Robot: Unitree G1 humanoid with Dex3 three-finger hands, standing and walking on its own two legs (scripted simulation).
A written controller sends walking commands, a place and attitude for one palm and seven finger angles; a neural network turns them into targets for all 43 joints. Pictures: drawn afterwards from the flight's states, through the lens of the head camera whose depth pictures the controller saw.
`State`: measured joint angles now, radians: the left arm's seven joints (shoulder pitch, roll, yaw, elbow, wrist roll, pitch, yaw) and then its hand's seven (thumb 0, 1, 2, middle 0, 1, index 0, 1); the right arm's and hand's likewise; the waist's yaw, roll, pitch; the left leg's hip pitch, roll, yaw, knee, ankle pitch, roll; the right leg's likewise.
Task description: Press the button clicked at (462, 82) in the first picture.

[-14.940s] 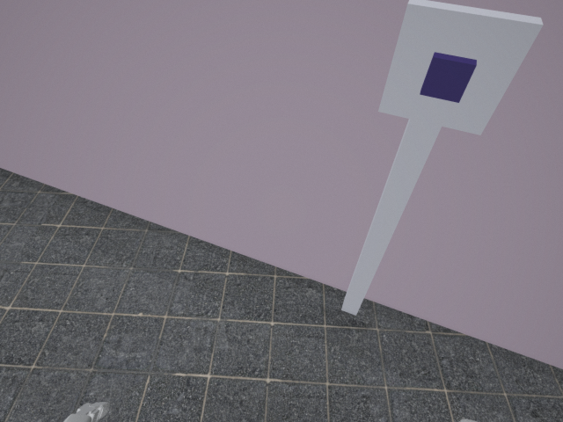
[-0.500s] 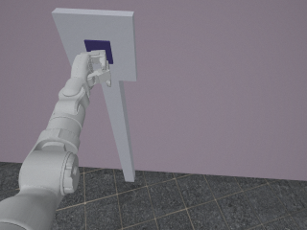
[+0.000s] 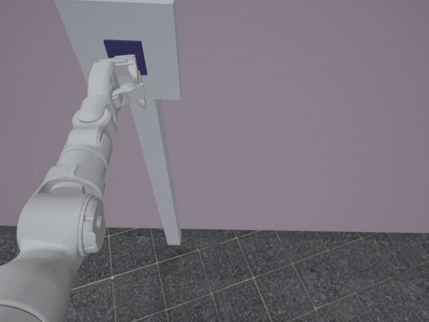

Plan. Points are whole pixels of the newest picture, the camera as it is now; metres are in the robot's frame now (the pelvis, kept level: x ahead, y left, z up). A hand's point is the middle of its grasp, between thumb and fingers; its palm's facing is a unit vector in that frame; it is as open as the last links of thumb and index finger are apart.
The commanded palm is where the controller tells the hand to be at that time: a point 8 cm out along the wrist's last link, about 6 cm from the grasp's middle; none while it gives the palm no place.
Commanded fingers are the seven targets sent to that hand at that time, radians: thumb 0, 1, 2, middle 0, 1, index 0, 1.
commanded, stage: pull the fist back off the button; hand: left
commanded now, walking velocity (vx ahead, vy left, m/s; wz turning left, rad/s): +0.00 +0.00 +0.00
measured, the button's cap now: (127, 55) +0.54 +0.15 +0.22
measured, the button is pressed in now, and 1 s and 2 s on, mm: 13 0 0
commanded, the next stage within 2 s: draw the hand back to the body in 0.88 s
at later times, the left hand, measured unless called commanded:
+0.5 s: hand (145, 101) +0.45 +0.11 +0.18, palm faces -0.04 -1.00 +0.02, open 3.0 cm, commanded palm +0.41 +0.17 +0.19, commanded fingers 0.00 0.90 0.90 -1.30 -1.50 -1.30 -1.50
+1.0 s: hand (133, 121) +0.40 +0.12 +0.19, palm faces -0.01 -1.00 +0.00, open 3.1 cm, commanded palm +0.37 +0.18 +0.19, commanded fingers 0.00 0.90 0.90 -1.30 -1.50 -1.30 -1.50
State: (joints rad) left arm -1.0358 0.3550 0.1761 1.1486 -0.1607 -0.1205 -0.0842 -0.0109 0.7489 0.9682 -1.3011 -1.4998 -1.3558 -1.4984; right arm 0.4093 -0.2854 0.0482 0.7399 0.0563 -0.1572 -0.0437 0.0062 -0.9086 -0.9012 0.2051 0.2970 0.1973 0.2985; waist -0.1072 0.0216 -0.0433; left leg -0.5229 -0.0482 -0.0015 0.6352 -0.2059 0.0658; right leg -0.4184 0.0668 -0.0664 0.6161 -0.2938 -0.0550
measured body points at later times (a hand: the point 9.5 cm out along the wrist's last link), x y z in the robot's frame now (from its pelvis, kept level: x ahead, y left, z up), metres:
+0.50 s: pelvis +0.03 +0.00 +0.01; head +0.02 -0.01 +0.46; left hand +0.45 +0.17 +0.19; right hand +0.14 -0.25 -0.09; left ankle +0.07 +0.07 -0.72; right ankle +0.01 -0.09 -0.72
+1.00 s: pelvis +0.05 -0.03 +0.01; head +0.02 -0.04 +0.46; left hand +0.39 +0.18 +0.19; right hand +0.26 -0.24 -0.06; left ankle +0.07 +0.07 -0.72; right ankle +0.01 -0.09 -0.72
